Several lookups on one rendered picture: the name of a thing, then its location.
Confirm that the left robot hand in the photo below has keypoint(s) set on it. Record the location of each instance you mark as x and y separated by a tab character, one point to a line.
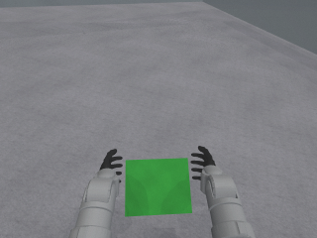
109	159

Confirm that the robot right forearm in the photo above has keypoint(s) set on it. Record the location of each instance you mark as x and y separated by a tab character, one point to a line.
224	204

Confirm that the right robot hand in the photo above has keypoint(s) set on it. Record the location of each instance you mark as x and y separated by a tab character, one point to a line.
206	156

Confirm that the carton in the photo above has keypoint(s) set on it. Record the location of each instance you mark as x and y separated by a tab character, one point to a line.
157	187

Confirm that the robot left forearm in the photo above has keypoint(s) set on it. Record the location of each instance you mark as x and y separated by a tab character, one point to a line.
97	206

